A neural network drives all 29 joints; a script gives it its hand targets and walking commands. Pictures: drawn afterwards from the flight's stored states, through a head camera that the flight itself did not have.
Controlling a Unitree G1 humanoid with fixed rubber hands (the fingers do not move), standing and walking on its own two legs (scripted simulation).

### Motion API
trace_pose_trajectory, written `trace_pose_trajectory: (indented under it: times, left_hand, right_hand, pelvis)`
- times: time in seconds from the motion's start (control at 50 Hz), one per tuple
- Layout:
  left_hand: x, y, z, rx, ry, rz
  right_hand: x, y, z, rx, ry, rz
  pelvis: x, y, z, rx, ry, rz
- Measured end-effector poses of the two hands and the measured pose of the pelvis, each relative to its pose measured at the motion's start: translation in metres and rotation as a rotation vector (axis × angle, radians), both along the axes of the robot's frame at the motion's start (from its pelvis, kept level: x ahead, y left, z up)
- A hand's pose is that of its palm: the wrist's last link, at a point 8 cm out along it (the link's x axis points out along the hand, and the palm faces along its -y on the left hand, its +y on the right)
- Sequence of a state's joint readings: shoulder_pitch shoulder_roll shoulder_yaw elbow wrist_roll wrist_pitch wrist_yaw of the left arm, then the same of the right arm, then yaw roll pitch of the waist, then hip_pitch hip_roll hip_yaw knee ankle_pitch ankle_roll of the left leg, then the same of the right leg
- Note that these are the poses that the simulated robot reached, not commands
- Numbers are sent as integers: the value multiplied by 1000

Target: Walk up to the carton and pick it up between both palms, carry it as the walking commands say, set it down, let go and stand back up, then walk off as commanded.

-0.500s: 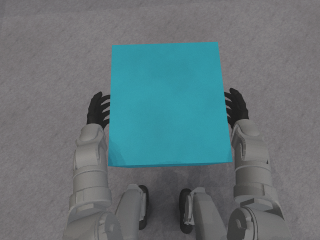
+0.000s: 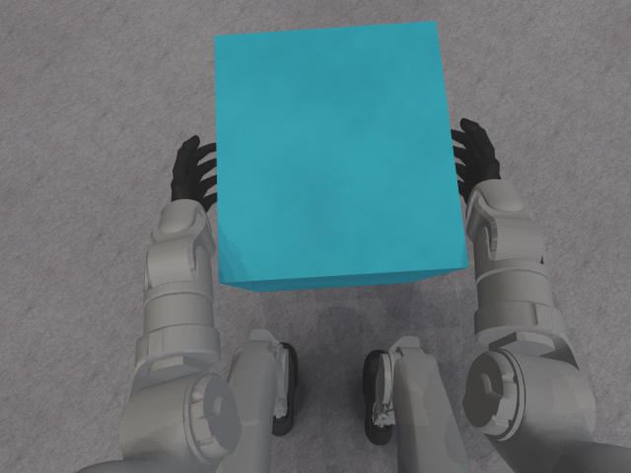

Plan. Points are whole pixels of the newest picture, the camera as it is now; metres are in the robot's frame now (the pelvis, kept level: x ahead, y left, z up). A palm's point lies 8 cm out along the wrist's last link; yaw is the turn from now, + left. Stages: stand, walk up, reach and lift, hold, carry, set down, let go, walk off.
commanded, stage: set down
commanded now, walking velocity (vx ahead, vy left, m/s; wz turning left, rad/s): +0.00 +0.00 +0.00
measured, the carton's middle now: (330, 182) +0.49 +0.02 -0.16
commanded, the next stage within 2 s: none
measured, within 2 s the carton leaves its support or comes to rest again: neither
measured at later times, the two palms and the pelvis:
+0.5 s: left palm (214, 206) +0.45 +0.18 -0.16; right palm (454, 187) +0.49 -0.17 -0.16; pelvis -0.01 -0.01 -0.07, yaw +1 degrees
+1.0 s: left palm (230, 209) +0.48 +0.18 -0.25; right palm (435, 189) +0.52 -0.16 -0.26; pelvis -0.02 +0.00 -0.14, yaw +1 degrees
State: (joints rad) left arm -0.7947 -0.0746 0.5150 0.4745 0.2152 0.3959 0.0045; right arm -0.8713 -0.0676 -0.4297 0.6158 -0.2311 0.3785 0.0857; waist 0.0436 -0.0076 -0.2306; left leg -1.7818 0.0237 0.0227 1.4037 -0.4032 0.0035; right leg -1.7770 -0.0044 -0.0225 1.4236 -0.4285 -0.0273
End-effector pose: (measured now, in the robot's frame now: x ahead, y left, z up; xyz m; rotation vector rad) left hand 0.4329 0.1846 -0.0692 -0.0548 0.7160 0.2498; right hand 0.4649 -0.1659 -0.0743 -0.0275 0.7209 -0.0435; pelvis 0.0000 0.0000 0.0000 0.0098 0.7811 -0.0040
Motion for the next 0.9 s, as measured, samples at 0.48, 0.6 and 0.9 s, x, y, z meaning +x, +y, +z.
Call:
trace_pose_trajectory:
  times: [0.48, 0.6, 0.9]
  left_hand:
    - [20, 0, -84, 5, 0, 18]
    - [25, 0, -107, 2, -1, 22]
    - [38, -1, -163, -4, -2, 30]
  right_hand:
    - [27, 0, -86, -18, 7, 34]
    - [33, 1, -109, -24, 7, 40]
    - [49, 0, -163, -36, 10, 56]
  pelvis:
    - [-14, -10, -69, 12, 67, -1]
    - [-18, -9, -86, 13, 74, -2]
    - [-24, -4, -125, 17, 71, 0]
